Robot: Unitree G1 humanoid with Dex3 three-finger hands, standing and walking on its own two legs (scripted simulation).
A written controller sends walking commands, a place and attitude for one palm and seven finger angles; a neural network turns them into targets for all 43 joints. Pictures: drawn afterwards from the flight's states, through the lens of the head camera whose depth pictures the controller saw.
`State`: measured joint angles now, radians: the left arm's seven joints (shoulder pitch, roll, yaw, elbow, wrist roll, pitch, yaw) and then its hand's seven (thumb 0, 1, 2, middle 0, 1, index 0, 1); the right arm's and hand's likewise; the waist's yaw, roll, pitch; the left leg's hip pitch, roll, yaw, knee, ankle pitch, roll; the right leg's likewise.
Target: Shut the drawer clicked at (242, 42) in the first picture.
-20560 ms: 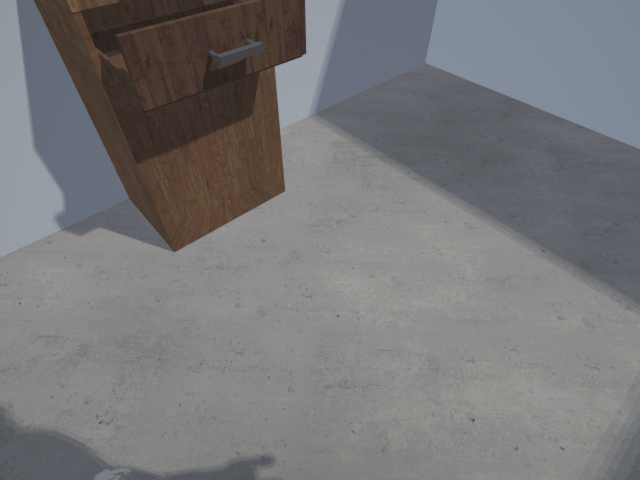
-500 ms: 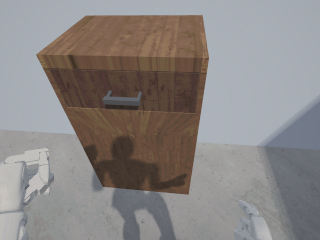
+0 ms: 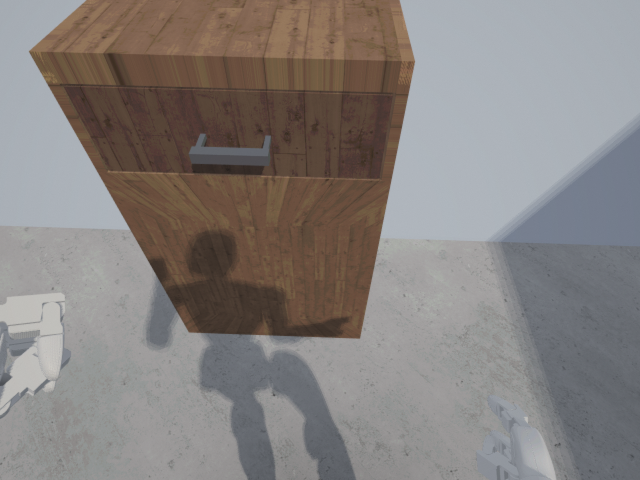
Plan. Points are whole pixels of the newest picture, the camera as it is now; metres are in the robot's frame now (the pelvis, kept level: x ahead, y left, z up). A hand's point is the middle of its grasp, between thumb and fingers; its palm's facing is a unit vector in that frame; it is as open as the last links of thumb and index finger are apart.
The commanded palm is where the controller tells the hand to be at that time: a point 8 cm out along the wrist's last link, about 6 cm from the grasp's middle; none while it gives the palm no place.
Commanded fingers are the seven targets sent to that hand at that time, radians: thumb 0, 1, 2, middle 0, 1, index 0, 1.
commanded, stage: step back with the hand held close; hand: left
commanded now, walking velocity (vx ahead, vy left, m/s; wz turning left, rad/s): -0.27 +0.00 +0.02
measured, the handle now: (232, 148) +0.62 +0.20 +0.05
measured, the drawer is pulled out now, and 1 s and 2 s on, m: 0.00 0.00 0.00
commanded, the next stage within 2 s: stop stepping back and stand still in 0.64 s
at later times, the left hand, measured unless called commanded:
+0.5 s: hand out of the picture +0.09 +0.26 +0.17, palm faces +0.44 -0.78 -0.45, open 3.2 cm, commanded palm +0.01 +0.30 +0.18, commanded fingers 0.00 0.90 0.90 -1.40 -1.60 -1.40 -1.60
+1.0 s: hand out of the picture -0.01 +0.25 +0.16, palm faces +0.32 -0.83 -0.45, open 3.2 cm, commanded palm -0.04 +0.28 +0.18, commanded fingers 0.00 0.90 0.90 -1.40 -1.60 -1.40 -1.60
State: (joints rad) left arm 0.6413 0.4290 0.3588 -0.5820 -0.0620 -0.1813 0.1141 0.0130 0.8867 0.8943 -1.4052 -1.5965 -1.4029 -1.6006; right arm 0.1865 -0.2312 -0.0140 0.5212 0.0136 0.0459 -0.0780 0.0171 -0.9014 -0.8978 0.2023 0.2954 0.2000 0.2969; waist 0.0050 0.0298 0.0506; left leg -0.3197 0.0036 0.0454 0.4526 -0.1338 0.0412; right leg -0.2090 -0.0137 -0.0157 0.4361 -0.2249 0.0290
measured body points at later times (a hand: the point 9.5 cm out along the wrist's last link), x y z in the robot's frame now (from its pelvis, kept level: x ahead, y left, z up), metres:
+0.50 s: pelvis -0.09 +0.01 -0.01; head -0.08 +0.03 +0.44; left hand +0.06 +0.30 +0.19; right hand +0.08 -0.22 -0.09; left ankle +0.02 +0.09 -0.74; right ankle -0.10 -0.13 -0.69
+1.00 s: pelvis -0.19 +0.01 +0.00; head -0.21 +0.03 +0.45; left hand -0.03 +0.29 +0.18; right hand -0.05 -0.26 -0.08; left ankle -0.12 +0.10 -0.71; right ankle -0.23 -0.14 -0.74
